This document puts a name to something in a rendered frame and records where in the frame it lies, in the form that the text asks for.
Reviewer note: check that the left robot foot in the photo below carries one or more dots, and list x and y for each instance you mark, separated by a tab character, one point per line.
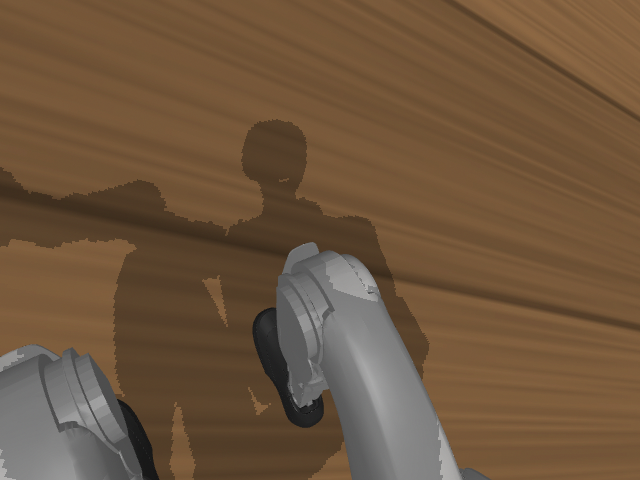
140	442

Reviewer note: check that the right robot foot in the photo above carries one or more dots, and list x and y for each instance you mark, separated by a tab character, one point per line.
275	366

